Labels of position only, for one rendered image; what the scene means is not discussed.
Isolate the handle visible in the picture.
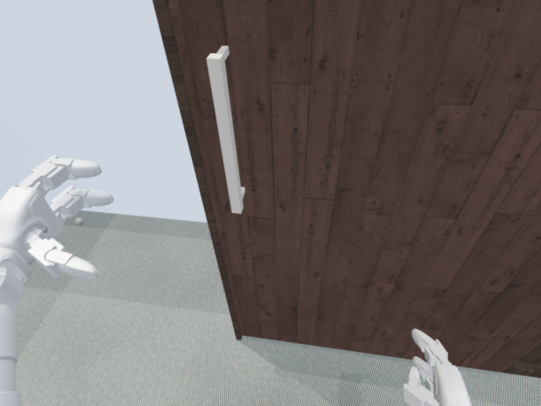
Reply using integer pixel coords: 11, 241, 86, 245
206, 46, 245, 214

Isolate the wardrobe door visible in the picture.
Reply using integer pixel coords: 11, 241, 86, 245
167, 0, 541, 372
517, 343, 541, 365

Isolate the left robot hand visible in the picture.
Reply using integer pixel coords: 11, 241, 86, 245
0, 155, 114, 280

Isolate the left robot forearm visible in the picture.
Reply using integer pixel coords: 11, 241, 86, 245
0, 246, 32, 406

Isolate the right robot hand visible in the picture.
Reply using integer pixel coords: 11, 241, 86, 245
403, 329, 472, 406

